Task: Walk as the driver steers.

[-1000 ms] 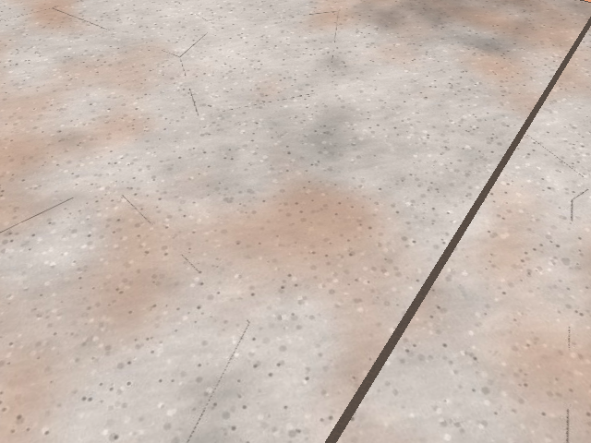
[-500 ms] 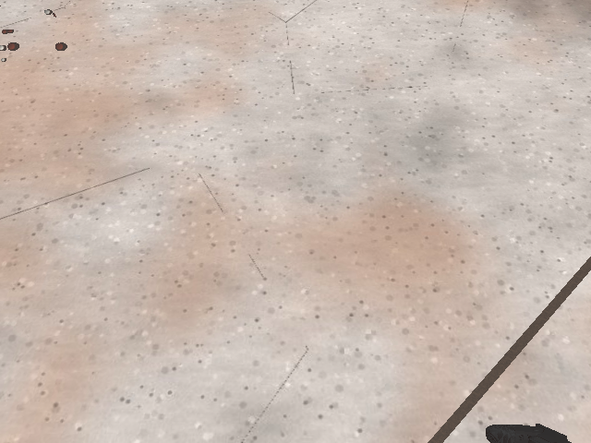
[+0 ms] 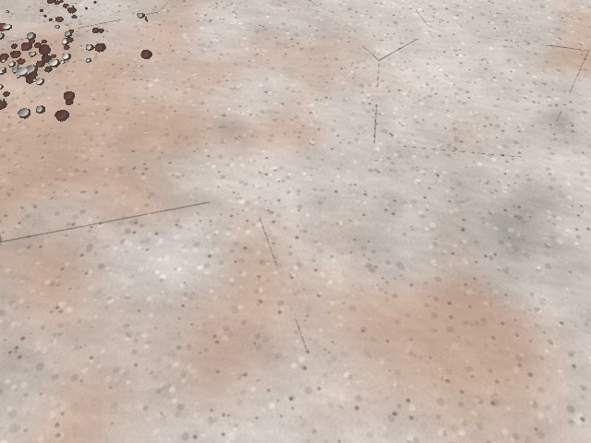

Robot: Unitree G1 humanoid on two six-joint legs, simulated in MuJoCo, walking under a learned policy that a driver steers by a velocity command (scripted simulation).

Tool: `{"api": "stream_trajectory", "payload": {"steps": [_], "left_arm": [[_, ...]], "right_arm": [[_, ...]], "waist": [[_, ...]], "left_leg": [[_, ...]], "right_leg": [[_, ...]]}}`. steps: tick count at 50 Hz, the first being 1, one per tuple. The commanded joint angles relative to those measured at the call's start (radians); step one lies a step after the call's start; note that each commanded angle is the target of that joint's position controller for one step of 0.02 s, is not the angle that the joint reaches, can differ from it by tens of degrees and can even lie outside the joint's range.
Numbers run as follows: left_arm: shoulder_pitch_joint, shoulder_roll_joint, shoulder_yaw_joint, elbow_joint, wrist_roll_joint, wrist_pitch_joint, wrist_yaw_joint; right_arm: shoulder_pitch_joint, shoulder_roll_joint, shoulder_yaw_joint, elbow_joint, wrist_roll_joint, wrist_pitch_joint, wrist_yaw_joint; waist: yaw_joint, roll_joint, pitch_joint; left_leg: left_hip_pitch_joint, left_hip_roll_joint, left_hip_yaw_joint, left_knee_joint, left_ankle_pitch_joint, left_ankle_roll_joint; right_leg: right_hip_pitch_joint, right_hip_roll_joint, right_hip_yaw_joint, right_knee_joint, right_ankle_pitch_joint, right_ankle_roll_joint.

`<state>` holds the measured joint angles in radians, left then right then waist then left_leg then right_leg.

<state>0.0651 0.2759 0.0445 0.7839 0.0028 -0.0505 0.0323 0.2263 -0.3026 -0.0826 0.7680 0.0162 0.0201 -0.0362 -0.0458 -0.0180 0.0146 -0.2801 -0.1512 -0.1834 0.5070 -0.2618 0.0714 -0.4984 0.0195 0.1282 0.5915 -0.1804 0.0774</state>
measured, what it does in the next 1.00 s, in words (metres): steps on the spot, turning left: right foot, then left foot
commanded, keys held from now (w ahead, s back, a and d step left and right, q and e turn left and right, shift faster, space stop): q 0.68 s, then no key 0.32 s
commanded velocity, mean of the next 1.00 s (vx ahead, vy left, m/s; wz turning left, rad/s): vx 0.02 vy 0.00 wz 0.51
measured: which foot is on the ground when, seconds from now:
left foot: down 0.00-0.04, up 0.06-0.46, down 0.48-1.00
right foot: up 0.00-0.02, down 0.04-0.48, up 0.50-0.92, down 0.94-1.00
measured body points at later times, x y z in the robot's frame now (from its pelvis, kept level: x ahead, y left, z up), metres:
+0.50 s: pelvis +0.03 +0.01 -0.01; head +0.06 +0.04 +0.44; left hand +0.08 +0.33 -0.12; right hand +0.27 -0.21 -0.09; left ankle +0.01 +0.11 -0.74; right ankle +0.09 -0.13 -0.73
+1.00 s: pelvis +0.05 +0.01 +0.00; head +0.07 +0.01 +0.45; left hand +0.05 +0.32 -0.10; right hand +0.32 -0.14 -0.10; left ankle +0.01 +0.12 -0.73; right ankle +0.11 -0.10 -0.74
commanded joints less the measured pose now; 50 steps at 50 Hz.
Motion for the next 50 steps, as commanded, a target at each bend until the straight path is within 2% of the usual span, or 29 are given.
{"api": "stream_trajectory", "payload": {"steps": [1, 2, 3, 4, 5, 6, 7, 10, 13, 17, 20, 22, 23, 24, 25, 26, 27, 28, 29, 30, 32, 36, 43, 45, 46, 47, 48, 49, 50], "left_arm": [[0.067, 0.137, 0.044, -0.051, -0.002, -0.035, -0.005], [0.108, 0.192, 0.056, -0.052, 0.014, -0.035, 0.001], [0.086, 0.253, 0.067, -0.055, 0.042, -0.017, 0.009], [0.133, 0.179, 0.056, -0.057, 0.034, -0.009, 0.005], [0.108, 0.133, 0.043, -0.079, 0.021, -0.006, 0.005], [0.073, 0.114, 0.039, -0.088, 0.017, 0.001, 0.005], [0.05, 0.108, 0.036, -0.094, 0.01, 0.009, 0.007], [0.041, 0.123, 0.038, -0.091, 0.019, 0.03, 0.015], [0.066, 0.145, 0.05, -0.086, 0.017, 0.04, 0.024], [0.043, 0.181, 0.066, -0.092, 0.006, 0.045, 0.015], [0.048, 0.197, 0.073, -0.086, -0.009, 0.044, 0.004], [0.036, 0.195, 0.074, -0.08, -0.027, 0.047, 0.003], [0.081, 0.164, 0.068, -0.059, -0.027, 0.049, 0.0], [0.114, 0.105, 0.053, -0.06, 0.002, 0.051, -0.008], [0.06, 0.081, 0.041, -0.125, 0.037, 0.047, -0.006], [-0.021, 0.126, 0.055, -0.146, 0.018, 0.041, 0.002], [-0.021, 0.145, 0.064, -0.143, -0.004, 0.043, 0.005], [0.011, 0.151, 0.071, -0.119, -0.002, 0.047, 0.012], [0.026, 0.159, 0.076, -0.106, 0.007, 0.052, 0.019], [0.043, 0.156, 0.077, -0.103, 0.013, 0.052, 0.018], [0.06, 0.132, 0.072, -0.103, 0.006, 0.048, 0.01], [0.026, 0.101, 0.055, -0.116, 0.0, 0.046, 0.001], [0.026, 0.103, 0.048, -0.13, -0.012, 0.037, -0.022], [0.064, 0.086, 0.044, -0.122, -0.011, 0.028, -0.031], [0.089, 0.08, 0.041, -0.116, -0.002, 0.022, -0.035], [0.105, 0.119, 0.046, -0.122, 0.016, 0.018, -0.032], [0.103, 0.192, 0.057, -0.135, 0.029, 0.021, -0.027], [0.062, 0.147, 0.042, -0.12, 0.034, 0.02, -0.03], [0.011, 0.092, 0.026, -0.141, 0.024, 0.015, -0.033]], "right_arm": [[-0.069, -0.116, -0.02, -0.096, 0.006, -0.001, -0.011], [-0.037, -0.066, -0.004, -0.11, -0.006, -0.002, -0.01], [0.069, -0.027, 0.002, -0.121, -0.002, -0.007, -0.01], [0.103, -0.126, -0.017, -0.107, -0.012, -0.014, -0.006], [0.09, -0.179, -0.037, -0.094, -0.005, -0.009, -0.002], [0.068, -0.175, -0.043, -0.083, 0.002, 0.005, -0.006], [0.051, -0.162, -0.042, -0.086, 0.002, 0.018, -0.01], [0.019, -0.087, -0.023, -0.121, 0.013, 0.033, -0.001], [-0.032, -0.067, -0.014, -0.166, 0.007, 0.031, 0.004], [-0.047, -0.069, -0.011, -0.193, 0.002, 0.032, 0.024], [-0.042, -0.085, -0.021, -0.207, 0.002, 0.039, 0.04], [0.014, -0.08, -0.029, -0.19, 0.0, 0.04, 0.049], [0.056, -0.1, -0.04, -0.174, -0.003, 0.039, 0.044], [0.085, -0.189, -0.066, -0.181, -0.003, 0.035, 0.029], [0.068, -0.282, -0.074, -0.223, -0.022, 0.025, 0.023], [0.099, -0.247, -0.068, -0.217, -0.05, -0.001, 0.031], [0.05, -0.218, -0.056, -0.211, -0.048, -0.018, 0.032], [-0.016, -0.189, -0.049, -0.215, -0.027, -0.024, 0.027], [-0.055, -0.159, -0.038, -0.223, -0.009, -0.021, 0.022], [-0.068, -0.15, -0.031, -0.227, -0.007, -0.018, 0.016], [-0.055, -0.144, -0.027, -0.228, -0.014, -0.013, 0.008], [-0.033, -0.152, -0.029, -0.222, -0.011, -0.006, -0.004], [-0.046, -0.146, -0.017, -0.209, -0.02, 0.005, 0.015], [-0.076, -0.125, -0.006, -0.206, -0.01, 0.006, 0.016], [-0.076, -0.108, 0.0, -0.201, -0.006, 0.004, 0.015], [-0.041, -0.082, 0.009, -0.196, -0.018, -0.002, 0.013], [0.025, -0.06, 0.014, -0.189, -0.04, -0.012, 0.017], [0.002, -0.07, 0.009, -0.196, -0.036, -0.016, 0.015], [-0.011, -0.101, 0.002, -0.184, -0.039, -0.015, 0.012]], "waist": [[0.086, 0.164, -0.115], [0.072, 0.062, -0.183], [-0.009, -0.223, -0.196], [0.021, -0.24, -0.239], [0.031, -0.148, -0.204], [0.028, -0.087, -0.164], [0.028, -0.075, -0.134], [0.034, -0.129, -0.09], [0.061, -0.153, -0.111], [0.065, -0.165, -0.127], [0.061, -0.168, -0.112], [0.023, -0.148, -0.109], [0.017, -0.097, -0.109], [0.034, 0.137, -0.095], [0.037, 0.352, -0.074], [-0.035, 0.254, -0.136], [0.002, 0.212, -0.095], [0.036, 0.167, -0.075], [0.048, 0.161, -0.075], [0.061, 0.162, -0.087], [0.065, 0.149, -0.117], [0.039, 0.157, -0.117], [0.014, 0.173, -0.092], [0.049, 0.158, -0.094], [0.069, 0.14, -0.093], [0.054, 0.083, -0.115], [-0.004, -0.098, -0.132], [-0.017, -0.211, -0.098], [-0.01, -0.167, -0.075]], "left_leg": [[0.084, 0.211, -0.275, 0.012, 0.336, 0.073], [-0.011, 0.152, -0.21, 0.161, 0.141, 0.023], [-0.245, -0.016, -0.031, 0.349, -0.355, -0.044], [-0.325, 0.03, 0.006, 0.568, -0.461, -0.092], [-0.346, 0.066, 0.004, 0.677, -0.388, -0.117], [-0.355, 0.088, 0.028, 0.724, -0.319, -0.14], [-0.367, 0.105, 0.04, 0.742, -0.266, -0.153], [-0.32, 0.121, 0.124, 0.67, -0.17, -0.171], [-0.299, 0.159, 0.146, 0.538, -0.148, -0.175], [-0.161, 0.188, 0.19, 0.357, -0.11, -0.144], [-0.097, 0.183, 0.219, 0.222, -0.088, -0.103], [0.016, 0.154, 0.254, 0.031, 0.031, -0.053], [0.122, 0.138, 0.232, -0.057, 0.109, -0.021], [0.259, 0.306, -0.02, -0.144, 0.351, 0.05], [0.277, 0.538, -0.34, -0.147, 0.595, 0.242], [0.213, 0.542, -0.356, -0.183, 0.496, 0.309], [0.186, 0.476, -0.263, -0.187, 0.414, 0.252], [0.166, 0.415, -0.191, -0.176, 0.357, 0.187], [0.15, 0.386, -0.157, -0.168, 0.371, 0.154], [0.121, 0.365, -0.133, -0.162, 0.423, 0.15], [0.127, 0.344, -0.119, -0.156, 0.45, 0.155], [0.178, 0.336, -0.143, -0.14, 0.38, 0.154], [0.102, 0.343, -0.219, -0.106, 0.37, 0.168], [0.091, 0.314, -0.218, -0.074, 0.374, 0.141], [0.059, 0.287, -0.208, -0.066, 0.326, 0.104], [0.007, 0.245, -0.176, -0.029, 0.203, 0.045], [-0.065, 0.134, -0.064, 0.091, -0.03, -0.013], [-0.054, 0.111, 0.022, 0.078, -0.157, -0.062], [-0.009, 0.139, 0.034, 0.071, -0.125, -0.085]], "right_leg": [[0.189, -0.014, -0.014, -0.229, 0.133, -0.041], [0.374, -0.185, 0.102, -0.232, 0.307, -0.106], [0.536, -0.389, 0.361, -0.221, 0.618, -0.287], [0.561, -0.474, 0.472, -0.221, 0.636, -0.375], [0.527, -0.429, 0.357, -0.201, 0.602, -0.357], [0.481, -0.356, 0.236, -0.193, 0.547, -0.312], [0.443, -0.317, 0.174, -0.205, 0.469, -0.286], [0.357, -0.248, 0.031, -0.262, 0.396, -0.284], [0.401, -0.286, -0.003, -0.277, 0.398, -0.313], [0.36, -0.312, -0.065, -0.284, 0.34, -0.308], [0.357, -0.335, -0.079, -0.259, 0.263, -0.285], [0.318, -0.319, -0.119, -0.184, 0.19, -0.23], [0.248, -0.283, -0.166, -0.097, 0.104, -0.168], [0.049, -0.182, -0.274, 0.15, -0.141, -0.067], [-0.213, -0.04, -0.248, 0.399, -0.503, 0.001], [-0.209, -0.036, -0.096, 0.554, -0.504, -0.01], [-0.217, -0.053, -0.067, 0.589, -0.412, -0.028], [-0.215, -0.066, -0.058, 0.571, -0.318, -0.032], [-0.199, -0.069, -0.056, 0.557, -0.264, -0.027], [-0.154, -0.054, -0.065, 0.575, -0.222, -0.019], [-0.118, -0.032, -0.07, 0.559, -0.171, -0.009], [-0.096, -0.025, -0.064, 0.342, -0.141, 0.006], [0.103, -0.022, -0.087, 0.108, -0.205, -0.017], [0.2, -0.018, -0.099, -0.076, -0.103, -0.037], [0.29, -0.026, -0.096, -0.217, 0.05, -0.055], [0.392, -0.113, -0.026, -0.23, 0.195, -0.084], [0.449, -0.259, 0.106, -0.207, 0.416, -0.156], [0.325, -0.324, 0.192, -0.241, 0.349, -0.273], [0.295, -0.29, 0.166, -0.255, 0.263, -0.278]]}}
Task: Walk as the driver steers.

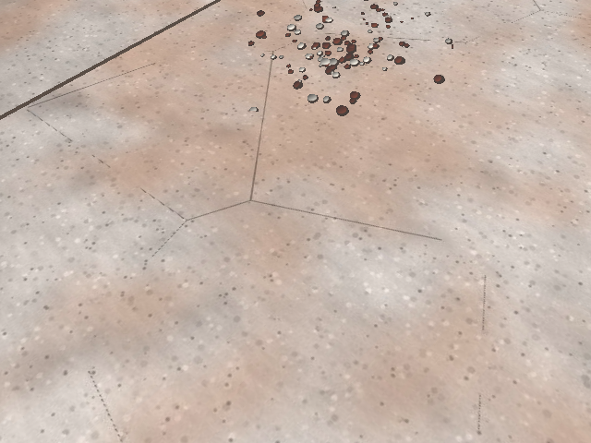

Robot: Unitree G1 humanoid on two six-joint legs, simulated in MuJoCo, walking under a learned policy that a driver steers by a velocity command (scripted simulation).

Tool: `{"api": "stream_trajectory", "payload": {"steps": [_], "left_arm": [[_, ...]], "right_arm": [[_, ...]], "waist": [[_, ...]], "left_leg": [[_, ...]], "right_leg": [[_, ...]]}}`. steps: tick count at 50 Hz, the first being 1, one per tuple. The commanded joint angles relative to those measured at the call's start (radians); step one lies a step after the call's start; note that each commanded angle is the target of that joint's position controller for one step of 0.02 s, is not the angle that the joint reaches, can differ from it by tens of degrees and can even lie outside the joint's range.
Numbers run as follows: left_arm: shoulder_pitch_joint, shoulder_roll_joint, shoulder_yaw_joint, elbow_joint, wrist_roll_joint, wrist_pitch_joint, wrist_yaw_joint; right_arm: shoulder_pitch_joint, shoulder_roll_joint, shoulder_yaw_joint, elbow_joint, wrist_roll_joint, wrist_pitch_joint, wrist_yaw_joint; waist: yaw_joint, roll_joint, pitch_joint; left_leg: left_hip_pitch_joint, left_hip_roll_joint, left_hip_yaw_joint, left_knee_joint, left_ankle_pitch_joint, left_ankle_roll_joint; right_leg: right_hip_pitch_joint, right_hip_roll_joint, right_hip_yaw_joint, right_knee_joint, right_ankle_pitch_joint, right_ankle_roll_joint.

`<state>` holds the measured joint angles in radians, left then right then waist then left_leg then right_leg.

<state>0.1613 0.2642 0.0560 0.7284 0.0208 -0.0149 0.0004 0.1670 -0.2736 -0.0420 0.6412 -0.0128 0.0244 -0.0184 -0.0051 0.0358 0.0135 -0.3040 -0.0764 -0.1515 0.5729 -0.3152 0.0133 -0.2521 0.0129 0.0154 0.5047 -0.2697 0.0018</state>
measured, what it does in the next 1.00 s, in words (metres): stands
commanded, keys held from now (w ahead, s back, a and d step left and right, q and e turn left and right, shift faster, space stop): no key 0.94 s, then w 0.06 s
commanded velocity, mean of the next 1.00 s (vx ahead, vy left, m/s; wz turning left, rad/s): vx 0.00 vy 0.00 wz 0.04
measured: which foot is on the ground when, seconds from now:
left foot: down 0.00-1.00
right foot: down 0.00-1.00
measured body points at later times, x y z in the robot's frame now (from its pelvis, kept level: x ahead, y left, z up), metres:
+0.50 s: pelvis +0.01 -0.01 +0.00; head +0.02 -0.01 +0.45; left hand +0.15 +0.24 -0.11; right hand +0.14 -0.26 -0.11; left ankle +0.01 +0.12 -0.73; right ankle +0.00 -0.12 -0.73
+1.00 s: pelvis +0.01 -0.02 +0.00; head +0.01 -0.03 +0.45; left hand +0.12 +0.22 -0.12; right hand +0.12 -0.28 -0.12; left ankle +0.01 +0.12 -0.73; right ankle +0.00 -0.12 -0.73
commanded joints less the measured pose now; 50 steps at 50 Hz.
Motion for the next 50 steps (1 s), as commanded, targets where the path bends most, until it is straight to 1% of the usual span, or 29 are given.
{"api": "stream_trajectory", "payload": {"steps": [1, 2, 3, 4, 5, 6, 10, 13, 21, 34, 47, 48, 49, 50], "left_arm": [[-0.079, 0.106, 0.016, -0.079, 0.001, -0.023, -0.001], [-0.061, 0.122, 0.018, -0.077, -0.004, -0.027, -0.002], [-0.052, 0.122, 0.016, -0.072, -0.008, -0.032, -0.001], [-0.04, 0.116, 0.011, -0.071, -0.005, -0.033, 0.0], [-0.038, 0.112, 0.009, -0.076, -0.003, -0.032, -0.001], [-0.034, 0.11, 0.008, -0.079, -0.003, -0.032, -0.001], [-0.013, 0.097, 0.003, -0.084, -0.01, -0.028, 0.001], [-0.006, 0.087, 0.0, -0.086, -0.01, -0.024, 0.0], [0.003, 0.072, -0.003, -0.08, -0.011, -0.024, -0.005], [0.033, 0.06, -0.001, -0.055, -0.014, -0.031, 0.001], [0.059, 0.048, -0.001, -0.015, -0.015, -0.034, 0.004], [0.074, 0.042, -0.003, -0.003, -0.014, -0.032, 0.005], [0.079, 0.05, -0.001, 0.004, -0.016, -0.028, 0.008], [0.09, 0.083, 0.01, 0.008, -0.023, -0.023, 0.013]], "right_arm": [[0.013, -0.123, -0.04, -0.058, -0.008, -0.017, -0.007], [-0.007, -0.109, -0.038, -0.056, -0.009, -0.009, -0.007], [-0.009, -0.102, -0.037, -0.061, -0.012, -0.003, -0.004], [0.0, -0.094, -0.035, -0.056, -0.009, 0.0, 0.0], [0.013, -0.096, -0.037, -0.046, -0.003, -0.002, 0.004], [0.013, -0.093, -0.038, -0.042, 0.0, -0.005, 0.006], [0.02, -0.082, -0.038, -0.026, -0.002, -0.016, 0.005], [0.025, -0.076, -0.038, -0.02, -0.001, -0.021, 0.003], [0.04, -0.067, -0.038, -0.012, 0.001, -0.023, -0.008], [0.043, -0.041, -0.039, 0.005, 0.002, -0.02, -0.019], [0.063, -0.03, -0.042, 0.057, 0.004, -0.019, -0.03], [0.08, -0.019, -0.039, 0.071, 0.003, -0.018, -0.031], [0.084, -0.016, -0.038, 0.08, 0.005, -0.017, -0.032], [0.085, -0.02, -0.041, 0.083, 0.011, -0.02, -0.034]], "waist": [[-0.034, -0.207, -0.073], [-0.019, -0.195, -0.07], [-0.015, -0.186, -0.066], [-0.015, -0.164, -0.058], [-0.011, -0.128, -0.041], [-0.006, -0.106, -0.031], [0.009, -0.032, -0.039], [0.012, -0.009, -0.043], [0.007, -0.02, -0.038], [0.004, -0.033, -0.026], [0.005, -0.034, -0.011], [0.004, -0.043, -0.032], [0.007, -0.061, -0.016], [0.016, -0.1, 0.013]], "left_leg": [[0.024, 0.063, 0.009, -0.028, 0.015, -0.029], [0.053, 0.068, 0.004, -0.056, 0.081, -0.03], [0.08, 0.079, -0.004, -0.077, 0.133, -0.027], [0.102, 0.083, -0.006, -0.082, 0.16, -0.014], [0.092, 0.08, -0.009, -0.081, 0.168, 0.001], [0.084, 0.082, -0.011, -0.086, 0.177, 0.012], [0.076, 0.094, -0.03, -0.101, 0.226, 0.013], [0.075, 0.096, -0.036, -0.103, 0.23, 0.012], [0.093, 0.1, -0.038, -0.098, 0.246, 0.01], [0.113, 0.094, -0.026, -0.095, 0.251, -0.002], [0.119, 0.093, -0.016, -0.102, 0.245, -0.021], [0.128, 0.08, -0.001, -0.102, 0.172, -0.022], [0.105, 0.057, 0.026, -0.084, 0.057, -0.018], [0.041, 0.023, 0.07, -0.029, -0.085, -0.014]], "right_leg": [[0.061, -0.23, 0.237, -0.156, 0.285, -0.16], [0.055, -0.193, 0.203, -0.146, 0.234, -0.125], [0.037, -0.178, 0.189, -0.144, 0.174, -0.101], [0.01, -0.152, 0.158, -0.141, 0.116, -0.076], [0.006, -0.124, 0.122, -0.132, 0.071, -0.057], [0.009, -0.109, 0.105, -0.116, 0.056, -0.046], [0.034, -0.085, 0.074, -0.069, 0.096, -0.043], [0.042, -0.074, 0.062, -0.053, 0.106, -0.041], [0.032, -0.063, 0.054, -0.049, 0.116, -0.033], [0.012, -0.061, 0.06, -0.065, 0.099, -0.034], [0.008, -0.062, 0.07, -0.091, 0.085, -0.048], [0.015, -0.057, 0.069, -0.108, -0.005, -0.052], [0.006, -0.055, 0.081, -0.13, -0.149, -0.065], [0.005, -0.074, 0.127, -0.163, -0.319, -0.097]]}}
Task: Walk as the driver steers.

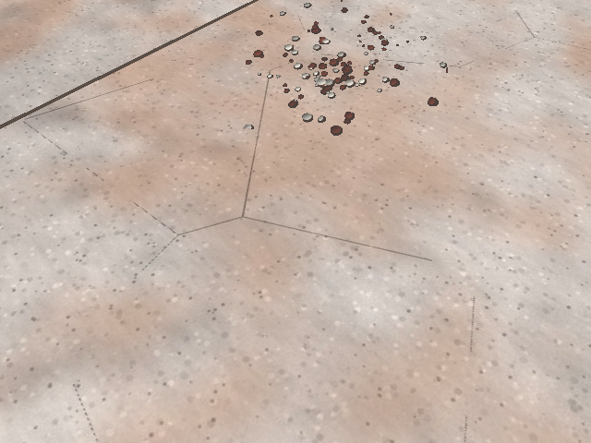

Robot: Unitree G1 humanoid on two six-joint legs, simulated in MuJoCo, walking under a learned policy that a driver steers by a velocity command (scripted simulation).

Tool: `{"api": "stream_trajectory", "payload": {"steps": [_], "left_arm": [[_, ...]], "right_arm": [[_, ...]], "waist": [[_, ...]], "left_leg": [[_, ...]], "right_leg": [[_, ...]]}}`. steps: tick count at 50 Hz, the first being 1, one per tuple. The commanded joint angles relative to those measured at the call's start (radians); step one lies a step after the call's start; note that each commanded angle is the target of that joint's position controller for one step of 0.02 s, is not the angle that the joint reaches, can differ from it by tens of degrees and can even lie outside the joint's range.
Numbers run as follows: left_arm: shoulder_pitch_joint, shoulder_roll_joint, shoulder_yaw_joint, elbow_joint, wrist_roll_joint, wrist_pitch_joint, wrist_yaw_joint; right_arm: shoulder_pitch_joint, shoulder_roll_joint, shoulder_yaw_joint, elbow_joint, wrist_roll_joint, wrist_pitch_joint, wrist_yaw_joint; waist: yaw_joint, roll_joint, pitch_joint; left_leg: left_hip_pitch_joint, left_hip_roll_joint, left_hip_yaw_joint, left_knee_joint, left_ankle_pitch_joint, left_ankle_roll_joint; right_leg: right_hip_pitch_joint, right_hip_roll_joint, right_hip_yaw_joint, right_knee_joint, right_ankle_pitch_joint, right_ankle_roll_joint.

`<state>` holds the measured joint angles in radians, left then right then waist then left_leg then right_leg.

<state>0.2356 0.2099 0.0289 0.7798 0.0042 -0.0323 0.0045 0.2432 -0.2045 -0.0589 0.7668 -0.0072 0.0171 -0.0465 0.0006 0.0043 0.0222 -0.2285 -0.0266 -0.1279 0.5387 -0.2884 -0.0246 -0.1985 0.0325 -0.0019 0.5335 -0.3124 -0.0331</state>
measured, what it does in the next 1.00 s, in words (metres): walks ahead: left foot, then right foot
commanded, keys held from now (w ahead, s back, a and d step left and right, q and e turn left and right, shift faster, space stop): w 0.66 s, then w+e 0.34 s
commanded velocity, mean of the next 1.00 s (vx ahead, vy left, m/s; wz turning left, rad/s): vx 0.41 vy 0.00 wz -0.10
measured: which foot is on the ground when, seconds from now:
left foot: down 0.00-0.00, up 0.02-0.24, down 0.26-0.76, up 0.78-1.00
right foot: down 0.00-0.26, up 0.28-0.74, down 0.76-1.00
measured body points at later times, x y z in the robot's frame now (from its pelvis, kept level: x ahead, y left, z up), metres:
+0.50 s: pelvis +0.14 +0.06 +0.01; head +0.15 +0.08 +0.46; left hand +0.29 +0.32 -0.10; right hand +0.14 -0.20 -0.11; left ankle +0.07 +0.15 -0.73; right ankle +0.22 -0.11 -0.66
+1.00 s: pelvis +0.42 +0.00 +0.01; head +0.44 -0.01 +0.46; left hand +0.50 +0.27 -0.10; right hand +0.55 -0.29 -0.09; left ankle +0.51 +0.17 -0.66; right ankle +0.43 -0.07 -0.73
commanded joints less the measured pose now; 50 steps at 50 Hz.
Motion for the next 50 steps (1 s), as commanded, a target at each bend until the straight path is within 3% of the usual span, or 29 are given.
{"api": "stream_trajectory", "payload": {"steps": [1, 3, 5, 7, 9, 11, 12, 13, 14, 15, 16, 17, 18, 20, 23, 27, 30, 33, 35, 37, 38, 39, 40, 41, 42, 43, 44, 46, 50], "left_arm": [[0.047, 0.165, 0.045, -0.034, -0.013, -0.003, 0.015], [0.084, 0.211, 0.057, -0.025, -0.018, -0.009, 0.024], [0.105, 0.219, 0.061, -0.016, -0.013, -0.023, 0.027], [0.074, 0.211, 0.059, -0.024, -0.026, -0.025, 0.022], [0.034, 0.219, 0.061, -0.028, -0.038, -0.017, 0.013], [0.033, 0.208, 0.058, -0.021, -0.041, -0.007, 0.008], [0.037, 0.182, 0.048, -0.02, -0.034, -0.008, 0.005], [0.016, 0.13, 0.03, -0.027, -0.023, -0.016, 0.0], [-0.001, 0.046, 0.005, -0.068, -0.003, -0.031, -0.002], [0.005, 0.111, 0.025, -0.094, -0.039, -0.049, 0.002], [0.0, 0.171, 0.04, -0.09, -0.06, -0.06, 0.001], [-0.008, 0.182, 0.042, -0.08, -0.058, -0.065, -0.005], [-0.008, 0.17, 0.043, -0.066, -0.041, -0.069, -0.007], [-0.013, 0.159, 0.046, -0.057, -0.023, -0.066, -0.021], [-0.056, 0.124, 0.037, -0.07, -0.016, -0.053, -0.028], [-0.215, 0.084, 0.016, -0.128, -0.018, -0.059, -0.035], [-0.296, 0.088, 0.012, -0.157, -0.026, -0.066, -0.047], [-0.32, 0.116, 0.018, -0.178, -0.028, -0.074, -0.061], [-0.258, 0.148, 0.03, -0.162, -0.027, -0.073, -0.066], [-0.014, 0.212, 0.066, -0.091, -0.028, -0.062, -0.055], [0.151, 0.27, 0.082, -0.059, -0.024, -0.053, -0.044], [0.208, 0.353, 0.098, -0.039, -0.021, -0.056, -0.052], [0.199, 0.249, 0.076, -0.037, -0.026, -0.053, -0.049], [0.118, 0.22, 0.067, -0.049, -0.02, -0.053, -0.042], [0.048, 0.21, 0.063, -0.069, -0.015, -0.054, -0.039], [0.001, 0.197, 0.059, -0.08, -0.008, -0.056, -0.039], [-0.022, 0.18, 0.052, -0.088, 0.005, -0.059, -0.038], [-0.029, 0.178, 0.054, -0.093, -0.006, -0.061, -0.035], [0.036, 0.219, 0.067, -0.075, -0.017, -0.061, -0.013]], "right_arm": [[-0.009, -0.087, -0.023, -0.054, 0.01, -0.024, -0.005], [-0.086, -0.094, -0.021, -0.088, 0.031, -0.061, 0.005], [-0.115, -0.109, -0.025, -0.097, 0.037, -0.088, 0.02], [-0.103, -0.103, -0.021, -0.087, 0.037, -0.103, 0.037], [-0.064, -0.085, -0.016, -0.058, 0.031, -0.114, 0.05], [0.048, -0.09, -0.025, -0.001, 0.029, -0.115, 0.056], [0.122, -0.107, -0.035, 0.025, 0.032, -0.111, 0.053], [0.214, -0.145, -0.048, 0.039, 0.037, -0.11, 0.045], [0.309, -0.255, -0.066, 0.036, 0.024, -0.11, 0.035], [0.316, -0.283, -0.068, 0.037, 0.01, -0.121, 0.05], [0.23, -0.223, -0.048, 0.02, 0.016, -0.131, 0.057], [0.178, -0.178, -0.033, 0.009, 0.017, -0.136, 0.06], [0.135, -0.169, -0.026, -0.001, 0.011, -0.135, 0.063], [0.12, -0.14, -0.011, 0.0, 0.004, -0.127, 0.063], [0.175, -0.15, -0.009, 0.027, 0.011, -0.121, 0.053], [0.202, -0.177, -0.008, 0.047, 0.012, -0.107, 0.035], [0.242, -0.195, -0.01, 0.073, 0.022, -0.104, 0.031], [0.234, -0.205, -0.016, 0.09, 0.029, -0.096, 0.029], [0.205, -0.232, -0.026, 0.085, 0.02, -0.088, 0.027], [0.185, -0.233, -0.025, 0.078, 0.006, -0.07, 0.022], [0.205, -0.21, -0.013, 0.052, -0.012, -0.069, 0.015], [0.354, -0.054, 0.033, 0.037, -0.017, -0.092, 0.035], [0.291, -0.143, 0.017, 0.049, 0.012, -0.126, 0.046], [0.158, -0.206, 0.001, 0.002, 0.046, -0.148, 0.053], [0.085, -0.206, 0.006, -0.02, 0.04, -0.162, 0.048], [0.053, -0.201, 0.001, -0.027, 0.021, -0.164, 0.041], [0.067, -0.2, -0.004, -0.03, 0.008, -0.157, 0.038], [0.085, -0.177, -0.001, -0.039, -0.004, -0.138, 0.036], [-0.053, -0.156, 0.007, -0.098, -0.014, -0.118, 0.027]], "waist": [[0.025, -0.122, 0.042], [0.052, -0.168, 0.138], [0.064, -0.143, 0.139], [0.052, -0.116, 0.094], [0.023, -0.111, 0.049], [-0.031, -0.095, 0.004], [-0.065, -0.081, -0.021], [-0.114, -0.021, -0.046], [-0.129, 0.237, -0.096], [-0.109, 0.265, -0.068], [-0.074, 0.15, 0.037], [-0.057, 0.114, 0.077], [-0.039, 0.075, 0.069], [-0.023, 0.079, 0.055], [-0.033, 0.067, 0.049], [-0.07, 0.071, 0.074], [-0.085, 0.071, 0.102], [-0.058, 0.074, 0.103], [-0.013, 0.1, 0.035], [0.111, 0.101, -0.135], [0.157, 0.005, -0.264], [0.059, -0.294, -0.407], [0.103, -0.215, -0.407], [0.098, -0.164, -0.218], [0.07, -0.038, -0.143], [0.034, 0.014, -0.082], [-0.003, -0.004, -0.076], [-0.032, -0.041, -0.061], [-0.001, -0.044, 0.006]], "left_leg": [[-0.13, -0.04, 0.083, 0.081, -0.183, 0.026], [-0.288, 0.019, 0.1, 0.225, -0.171, 0.038], [-0.407, 0.077, 0.066, 0.322, -0.23, 0.055], [-0.364, 0.093, 0.088, 0.228, -0.203, 0.069], [-0.151, 0.05, 0.151, 0.083, -0.065, 0.063], [0.094, -0.012, 0.212, -0.032, 0.113, 0.047], [0.199, -0.022, 0.208, -0.051, 0.102, 0.048], [0.32, 0.064, 0.085, -0.106, 0.043, 0.08], [0.43, 0.316, -0.313, -0.254, -0.094, 0.186], [0.384, 0.428, -0.634, -0.372, -0.313, 0.325], [0.334, 0.419, -0.569, -0.38, -0.402, 0.321], [0.303, 0.365, -0.446, -0.382, -0.33, 0.281], [0.278, 0.319, -0.348, -0.388, -0.204, 0.249], [0.239, 0.254, -0.193, -0.403, 0.037, 0.213], [0.231, 0.225, -0.071, -0.413, 0.282, 0.225], [0.173, 0.192, 0.026, -0.434, 0.338, 0.211], [0.183, 0.222, 0.035, -0.44, 0.313, 0.214], [0.284, 0.269, 0.036, -0.389, 0.404, 0.196], [0.349, 0.275, 0.072, -0.291, 0.66, 0.171], [0.314, 0.216, 0.145, 0.031, 0.949, 0.127], [0.076, 0.181, 0.17, 0.329, 0.683, 0.095], [-0.336, -0.027, 0.133, 0.708, -0.117, 0.022], [-0.464, -0.014, -0.006, 0.836, -0.245, 0.038], [-0.545, 0.035, 0.003, 0.845, -0.168, 0.052], [-0.509, 0.081, 0.016, 0.786, -0.078, 0.061], [-0.465, 0.111, 0.027, 0.709, -0.03, 0.056], [-0.399, 0.136, 0.018, 0.664, 0.002, 0.051], [-0.358, 0.145, 0.028, 0.595, 0.011, 0.027], [-0.393, 0.133, 0.053, 0.355, 0.177, -0.026]], "right_leg": [[-0.036, -0.166, 0.256, -0.255, -0.432, -0.114], [-0.037, -0.345, 0.501, -0.379, -0.535, -0.223], [0.048, -0.389, 0.537, -0.393, -0.398, -0.251], [0.093, -0.337, 0.42, -0.383, -0.25, -0.212], [0.009, -0.251, 0.266, -0.355, -0.096, -0.176], [-0.1, -0.2, 0.18, -0.272, -0.064, -0.151], [-0.152, -0.176, 0.157, -0.202, -0.067, -0.128], [-0.242, -0.125, 0.095, -0.016, -0.042, -0.078], [-0.421, -0.026, -0.018, 0.371, -0.154, 0.0], [-0.578, 0.009, 0.074, 0.578, -0.276, 0.0], [-0.67, -0.066, 0.112, 0.659, -0.193, -0.022], [-0.682, -0.101, 0.104, 0.66, -0.084, -0.039], [-0.657, -0.126, 0.094, 0.631, -0.002, -0.041], [-0.592, -0.154, 0.072, 0.567, 0.104, -0.026], [-0.597, -0.148, 0.026, 0.468, 0.194, 0.017], [-0.516, -0.113, -0.011, 0.181, 0.354, 0.045], [-0.46, -0.087, -0.019, 0.063, 0.405, 0.034], [-0.456, -0.082, 0.001, -0.001, 0.353, -0.012], [-0.359, -0.045, -0.031, -0.005, 0.287, -0.05], [-0.029, 0.024, -0.081, -0.01, 0.269, -0.106], [0.295, -0.12, 0.118, 0.03, 0.277, -0.16], [0.63, -0.363, 0.685, -0.097, 0.005, -0.356], [0.632, -0.364, 0.847, -0.247, -0.14, -0.343], [0.486, -0.336, 0.69, -0.264, -0.093, -0.291], [0.328, -0.296, 0.569, -0.277, 0.021, -0.265], [0.19, -0.257, 0.479, -0.293, 0.148, -0.253], [0.108, -0.226, 0.426, -0.316, 0.223, -0.247], [0.019, -0.2, 0.377, -0.354, 0.275, -0.264], [-0.086, -0.162, 0.295, -0.388, 0.267, -0.255]]}}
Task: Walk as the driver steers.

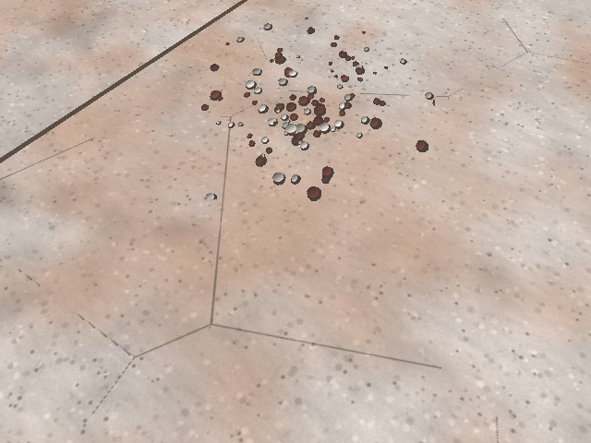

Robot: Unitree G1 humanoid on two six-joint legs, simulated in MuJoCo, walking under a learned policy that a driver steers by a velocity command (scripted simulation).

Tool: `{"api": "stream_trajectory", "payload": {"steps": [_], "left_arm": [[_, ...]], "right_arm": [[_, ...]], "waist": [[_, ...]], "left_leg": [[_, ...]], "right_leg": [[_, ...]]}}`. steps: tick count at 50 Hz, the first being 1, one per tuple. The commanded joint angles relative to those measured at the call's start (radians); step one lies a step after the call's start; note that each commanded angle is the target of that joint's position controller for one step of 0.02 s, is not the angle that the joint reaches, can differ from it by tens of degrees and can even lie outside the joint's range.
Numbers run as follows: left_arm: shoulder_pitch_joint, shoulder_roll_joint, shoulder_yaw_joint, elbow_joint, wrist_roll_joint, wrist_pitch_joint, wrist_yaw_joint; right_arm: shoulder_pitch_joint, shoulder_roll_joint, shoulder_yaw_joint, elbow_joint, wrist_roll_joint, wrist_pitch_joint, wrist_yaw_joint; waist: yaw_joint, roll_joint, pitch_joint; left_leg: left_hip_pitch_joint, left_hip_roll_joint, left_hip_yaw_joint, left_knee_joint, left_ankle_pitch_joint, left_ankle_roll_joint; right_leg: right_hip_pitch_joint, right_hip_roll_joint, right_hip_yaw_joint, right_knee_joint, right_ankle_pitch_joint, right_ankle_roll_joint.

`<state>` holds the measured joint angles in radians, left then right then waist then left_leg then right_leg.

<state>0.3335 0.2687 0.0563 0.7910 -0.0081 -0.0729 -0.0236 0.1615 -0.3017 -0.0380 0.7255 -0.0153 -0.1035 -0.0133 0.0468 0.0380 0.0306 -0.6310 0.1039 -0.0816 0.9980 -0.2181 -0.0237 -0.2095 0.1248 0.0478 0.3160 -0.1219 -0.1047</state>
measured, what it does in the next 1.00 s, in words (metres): walks ahead, turning right: left foot, then right foot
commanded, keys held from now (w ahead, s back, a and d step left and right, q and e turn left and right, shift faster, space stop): w+e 0.78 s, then no key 0.22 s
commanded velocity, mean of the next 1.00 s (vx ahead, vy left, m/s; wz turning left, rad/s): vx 0.46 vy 0.00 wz -0.52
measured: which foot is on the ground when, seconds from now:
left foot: up 0.00-0.24, down 0.26-0.76, up 0.78-1.00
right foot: down 0.00-0.26, up 0.28-0.76, down 0.78-1.00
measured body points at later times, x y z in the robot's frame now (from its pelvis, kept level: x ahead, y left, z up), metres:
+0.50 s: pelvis +0.27 +0.04 +0.00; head +0.29 +0.04 +0.45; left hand +0.49 +0.27 -0.10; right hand +0.25 -0.25 -0.11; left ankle +0.28 +0.15 -0.74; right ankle +0.27 -0.12 -0.66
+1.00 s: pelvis +0.47 -0.11 +0.00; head +0.51 -0.15 +0.44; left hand +0.73 +0.05 -0.10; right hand +0.45 -0.43 -0.11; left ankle +0.61 +0.01 -0.66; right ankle +0.46 -0.18 -0.74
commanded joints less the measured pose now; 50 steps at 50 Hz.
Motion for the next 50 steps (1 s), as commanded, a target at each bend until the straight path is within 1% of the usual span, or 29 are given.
{"api": "stream_trajectory", "payload": {"steps": [1, 4, 7, 9, 11, 12, 13, 14, 15, 16, 17, 18, 20, 24, 29, 32, 34, 36, 37, 38, 39, 40, 41, 42, 43, 44, 45, 47, 50], "left_arm": [[-0.045, 0.166, 0.041, -0.083, -0.008, -0.016, 0.02], [0.011, 0.182, 0.046, -0.07, -0.019, -0.003, 0.031], [0.057, 0.179, 0.045, -0.057, -0.026, 0.01, 0.036], [0.06, 0.177, 0.046, -0.058, -0.023, 0.019, 0.041], [0.036, 0.171, 0.046, -0.066, -0.018, 0.03, 0.042], [0.032, 0.136, 0.034, -0.073, -0.014, 0.03, 0.039], [0.03, 0.069, 0.01, -0.095, 0.002, 0.025, 0.034], [0.16, 0.015, -0.009, -0.127, -0.025, 0.014, 0.032], [0.154, 0.122, 0.009, -0.107, -0.039, 0.014, 0.036], [0.053, 0.177, 0.026, -0.115, -0.034, 0.02, 0.037], [0.005, 0.168, 0.028, -0.124, -0.023, 0.026, 0.038], [-0.028, 0.156, 0.03, -0.138, -0.014, 0.028, 0.035], [-0.028, 0.116, 0.029, -0.148, -0.023, 0.039, 0.023], [-0.089, 0.074, 0.018, -0.19, -0.014, 0.052, 0.016], [-0.22, 0.055, 0.006, -0.226, -0.014, 0.037, -0.012], [-0.304, 0.055, 0.004, -0.262, -0.018, 0.035, -0.03], [-0.331, 0.068, 0.009, -0.285, -0.018, 0.037, -0.039], [-0.294, 0.101, 0.025, -0.29, -0.012, 0.042, -0.041], [-0.209, 0.133, 0.044, -0.274, -0.01, 0.047, -0.038], [-0.04, 0.182, 0.075, -0.229, -0.013, 0.051, -0.027], [0.121, 0.264, 0.106, -0.193, -0.019, 0.063, -0.005], [0.05, 0.368, 0.108, -0.219, -0.013, 0.05, -0.001], [0.061, 0.262, 0.079, -0.244, -0.005, 0.036, -0.006], [0.014, 0.21, 0.059, -0.231, 0.008, 0.024, -0.009], [-0.042, 0.179, 0.049, -0.226, 0.001, 0.019, -0.009], [-0.097, 0.148, 0.041, -0.229, -0.003, 0.02, -0.007], [-0.129, 0.142, 0.035, -0.234, 0.009, 0.018, -0.004], [-0.153, 0.153, 0.035, -0.214, 0.015, 0.011, 0.002], [-0.143, 0.157, 0.033, -0.174, 0.013, 0.009, 0.016]], "right_arm": [[-0.015, -0.053, -0.011, -0.069, -0.004, -0.001, -0.005], [-0.127, -0.035, -0.003, -0.099, 0.006, -0.013, 0.007], [-0.191, -0.06, -0.01, -0.126, 0.021, -0.022, 0.018], [-0.191, -0.088, -0.021, -0.133, 0.023, -0.03, 0.025], [-0.11, -0.11, -0.036, -0.115, 0.026, -0.038, 0.024], [-0.015, -0.137, -0.05, -0.096, 0.018, -0.041, 0.017], [0.138, -0.193, -0.066, -0.084, 0.003, -0.042, 0.008], [0.215, -0.264, -0.087, -0.049, -0.003, -0.023, 0.011], [0.203, -0.17, -0.069, -0.058, 0.014, -0.016, 0.018], [0.169, -0.11, -0.054, -0.066, 0.016, -0.012, 0.015], [0.121, -0.092, -0.045, -0.07, 0.01, -0.008, 0.016], [0.088, -0.071, -0.039, -0.062, 0.007, -0.004, 0.017], [0.068, -0.061, -0.036, -0.049, 0.002, -0.008, 0.016], [0.08, -0.102, -0.054, -0.014, 0.01, -0.019, 0.016], [0.097, -0.144, -0.062, 0.02, 0.015, -0.004, 0.009], [0.137, -0.171, -0.069, 0.045, 0.028, 0.009, 0.007], [0.149, -0.189, -0.076, 0.056, 0.039, 0.021, 0.007], [0.143, -0.22, -0.085, 0.056, 0.046, 0.034, 0.002], [0.139, -0.233, -0.089, 0.054, 0.049, 0.042, -0.002], [0.131, -0.219, -0.083, 0.049, 0.05, 0.047, -0.007], [0.155, -0.164, -0.06, 0.027, 0.021, 0.041, -0.008], [0.25, -0.03, -0.013, -0.034, -0.009, 0.014, 0.009], [0.139, -0.135, -0.031, -0.027, 0.028, -0.014, 0.021], [0.076, -0.165, -0.039, -0.042, 0.057, -0.022, 0.024], [0.076, -0.15, -0.034, -0.032, 0.042, -0.02, 0.014], [0.076, -0.15, -0.037, -0.02, 0.018, -0.012, 0.005], [0.095, -0.153, -0.04, -0.015, 0.015, 0.004, 0.004], [0.136, -0.118, -0.034, 0.005, 0.011, 0.03, 0.0], [0.109, -0.081, -0.025, 0.001, 0.003, 0.045, -0.007]], "waist": [[-0.031, -0.078, 0.003], [0.015, -0.094, -0.006], [0.032, -0.106, -0.011], [0.017, -0.124, -0.022], [-0.033, -0.155, -0.044], [-0.08, -0.146, -0.106], [-0.143, -0.04, -0.247], [-0.086, 0.284, -0.357], [-0.104, 0.204, -0.295], [-0.129, 0.1, -0.174], [-0.113, 0.035, -0.108], [-0.096, 0.037, -0.055], [-0.067, 0.083, -0.024], [-0.064, 0.049, -0.004], [-0.106, 0.024, 0.019], [-0.128, 0.02, 0.046], [-0.122, 0.025, 0.053], [-0.08, 0.053, 0.008], [-0.026, 0.06, -0.048], [0.065, 0.035, -0.136], [0.121, -0.09, -0.231], [-0.023, -0.335, -0.344], [0.068, -0.189, -0.407], [0.055, -0.144, -0.262], [0.009, -0.058, -0.184], [-0.024, -0.047, -0.139], [-0.055, -0.071, -0.13], [-0.086, -0.075, -0.13], [-0.085, -0.092, -0.124]], "left_leg": [[0.024, -0.01, 0.007, -0.191, 0.181, -0.031], [0.116, -0.065, 0.02, -0.384, 0.326, -0.039], [0.143, -0.087, -0.005, -0.469, 0.308, -0.034], [0.171, -0.095, -0.021, -0.52, 0.231, -0.017], [0.284, -0.099, -0.002, -0.568, 0.156, 0.02], [0.443, -0.068, -0.011, -0.592, 0.144, 0.057], [0.696, 0.105, -0.164, -0.57, 0.096, 0.125], [0.993, 0.315, -0.595, -0.641, -0.103, 0.282], [0.957, 0.329, -0.683, -0.685, -0.283, 0.274], [0.849, 0.282, -0.526, -0.696, -0.246, 0.23], [0.738, 0.234, -0.394, -0.713, -0.112, 0.206], [0.656, 0.194, -0.305, -0.738, -0.015, 0.199], [0.555, 0.146, -0.173, -0.792, 0.075, 0.187], [0.538, 0.159, -0.039, -0.843, 0.225, 0.222], [0.573, 0.139, 0.125, -0.843, 0.297, 0.192], [0.627, 0.161, 0.172, -0.832, 0.302, 0.173], [0.681, 0.181, 0.198, -0.794, 0.384, 0.157], [0.713, 0.181, 0.24, -0.671, 0.695, 0.137], [0.705, 0.169, 0.264, -0.534, 0.844, 0.124], [0.617, 0.134, 0.295, -0.323, 0.858, 0.094], [0.351, 0.089, 0.294, -0.006, 0.492, 0.049], [-0.061, -0.121, 0.168, 0.327, -0.395, -0.007], [-0.13, -0.096, -0.006, 0.409, -0.38, 0.001], [-0.156, -0.057, 0.01, 0.38, -0.287, 0.012], [-0.109, -0.011, 0.022, 0.305, -0.215, 0.009], [-0.053, 0.015, 0.027, 0.235, -0.185, -0.001], [0.026, 0.028, 0.022, 0.211, -0.163, -0.007], [0.101, 0.014, 0.042, 0.153, -0.118, -0.03], [0.098, -0.007, 0.052, 0.008, 0.001, -0.05]], "right_leg": [[-0.084, -0.236, 0.227, -0.162, 0.063, -0.163], [-0.093, -0.211, 0.211, -0.127, 0.03, -0.123], [-0.018, -0.239, 0.281, -0.063, -0.019, -0.111], [0.051, -0.26, 0.345, 0.002, -0.026, -0.096], [0.065, -0.252, 0.376, 0.084, 0.016, -0.071], [0.03, -0.204, 0.347, 0.195, 0.039, -0.041], [-0.09, -0.14, 0.259, 0.472, -0.079, -0.003], [-0.442, -0.012, 0.116, 0.772, -0.462, 0.056], [-0.574, -0.098, 0.135, 0.92, -0.454, 0.071], [-0.602, -0.13, 0.126, 0.963, -0.355, 0.081], [-0.573, -0.161, 0.1, 0.953, -0.278, 0.093], [-0.558, -0.185, 0.096, 0.911, -0.228, 0.1], [-0.493, -0.219, 0.069, 0.869, -0.18, 0.106], [-0.53, -0.238, 0.054, 0.756, -0.093, 0.125], [-0.484, -0.227, -0.003, 0.486, 0.131, 0.109], [-0.466, -0.215, -0.044, 0.384, 0.126, 0.084], [-0.452, -0.199, -0.07, 0.343, 0.056, 0.055], [-0.343, -0.141, -0.124, 0.322, -0.048, 0.014], [-0.221, -0.098, -0.151, 0.304, -0.077, -0.014], [0.021, -0.054, -0.158, 0.243, -0.016, -0.052], [0.338, -0.181, 0.057, 0.232, 0.001, -0.113], [0.61, -0.446, 0.651, 0.112, -0.09, -0.306], [0.593, -0.482, 0.72, 0.012, -0.029, -0.298], [0.468, -0.457, 0.532, 0.025, 0.191, -0.253], [0.323, -0.408, 0.386, 0.049, 0.377, -0.213], [0.207, -0.367, 0.29, 0.045, 0.476, -0.184], [0.115, -0.348, 0.243, 0.023, 0.543, -0.174], [0.02, -0.326, 0.171, -0.012, 0.656, -0.178], [0.005, -0.293, 0.087, -0.02, 0.727, -0.161]]}}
